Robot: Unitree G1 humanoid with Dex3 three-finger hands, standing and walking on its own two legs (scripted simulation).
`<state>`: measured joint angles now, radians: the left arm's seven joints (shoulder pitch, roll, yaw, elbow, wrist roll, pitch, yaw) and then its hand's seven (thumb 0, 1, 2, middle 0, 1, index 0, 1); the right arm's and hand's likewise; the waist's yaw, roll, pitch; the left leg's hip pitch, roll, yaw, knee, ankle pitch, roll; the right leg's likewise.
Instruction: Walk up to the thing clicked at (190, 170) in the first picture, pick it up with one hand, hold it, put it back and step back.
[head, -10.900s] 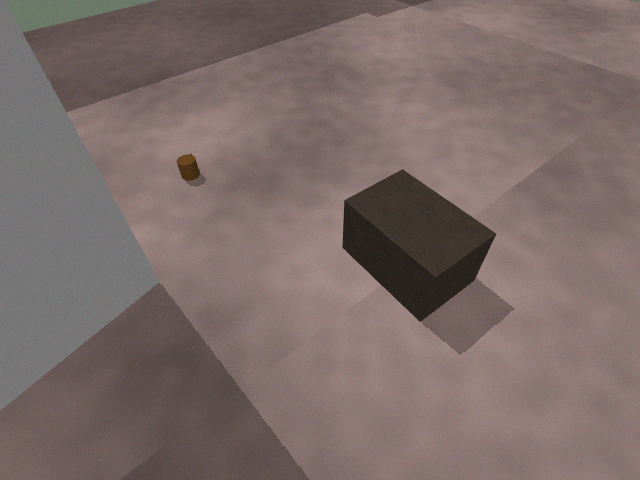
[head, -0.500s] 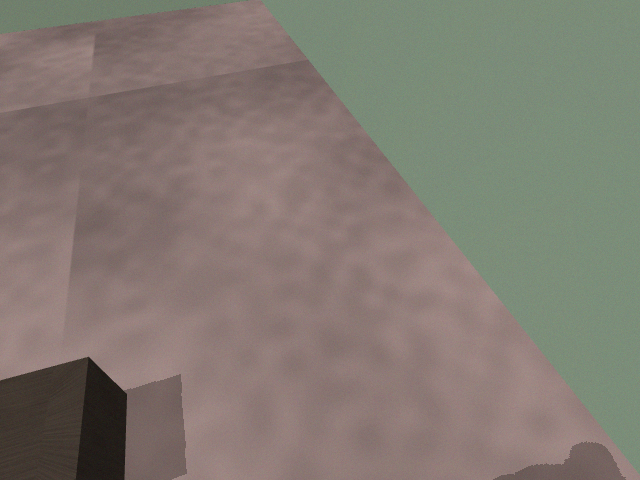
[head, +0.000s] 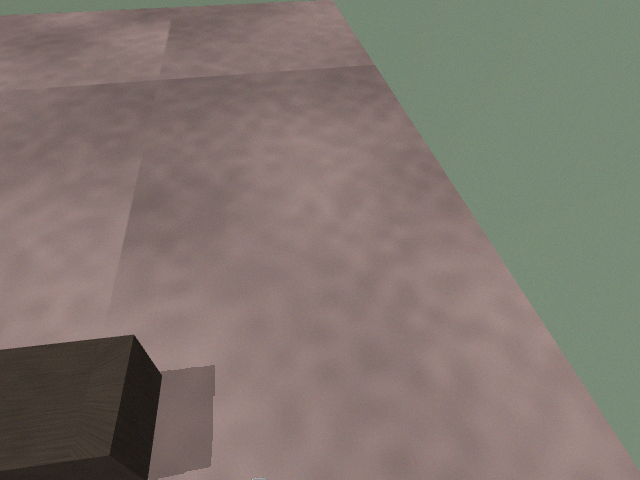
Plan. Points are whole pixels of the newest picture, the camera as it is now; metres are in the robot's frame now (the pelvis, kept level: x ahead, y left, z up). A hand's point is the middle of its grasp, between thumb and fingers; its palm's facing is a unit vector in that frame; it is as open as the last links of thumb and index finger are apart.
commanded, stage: walk up
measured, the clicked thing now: out of the picture -0.25 +1.75 -0.72
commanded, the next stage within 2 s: none
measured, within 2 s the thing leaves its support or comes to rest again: neither
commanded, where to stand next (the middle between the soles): +0.77 +0.16 m, yaw +13 degrees
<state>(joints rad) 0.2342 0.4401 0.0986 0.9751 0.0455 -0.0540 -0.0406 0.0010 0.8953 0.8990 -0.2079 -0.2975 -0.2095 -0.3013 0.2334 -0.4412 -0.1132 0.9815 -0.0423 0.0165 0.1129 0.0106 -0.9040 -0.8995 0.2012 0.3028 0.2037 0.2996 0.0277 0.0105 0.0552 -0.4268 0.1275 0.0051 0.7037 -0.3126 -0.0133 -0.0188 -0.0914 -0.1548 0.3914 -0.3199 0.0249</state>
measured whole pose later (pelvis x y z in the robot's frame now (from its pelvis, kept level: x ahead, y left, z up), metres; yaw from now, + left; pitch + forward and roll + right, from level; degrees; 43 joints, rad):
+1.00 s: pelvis +0.40 +0.10 -0.02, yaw +14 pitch -3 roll -1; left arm 0.36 0.43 0.05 0.88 0.00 -0.03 -0.04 0.00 0.90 0.90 -0.20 -0.30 -0.21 -0.30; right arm 0.20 -0.40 -0.07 0.79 0.00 -0.08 0.06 0.01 -0.90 -0.90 0.20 0.30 0.21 0.30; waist 0.04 -0.04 0.11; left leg -0.38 0.02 0.06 0.64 -0.21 0.04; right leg -0.28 -0.06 -0.03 1.08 -0.47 -0.05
